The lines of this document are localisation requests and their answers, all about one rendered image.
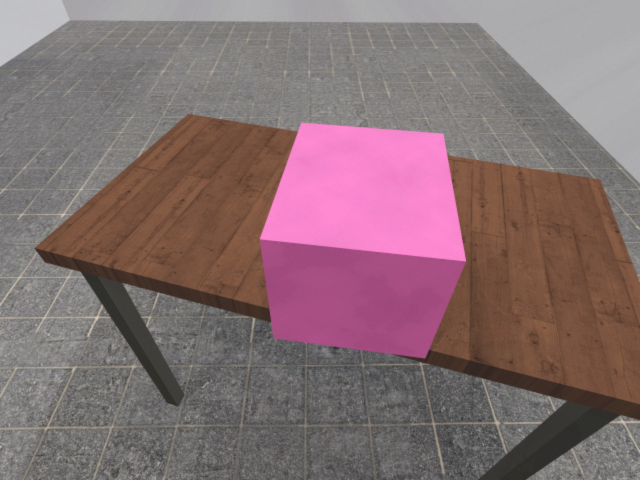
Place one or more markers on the table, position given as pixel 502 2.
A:
pixel 548 300

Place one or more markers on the carton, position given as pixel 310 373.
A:
pixel 362 247

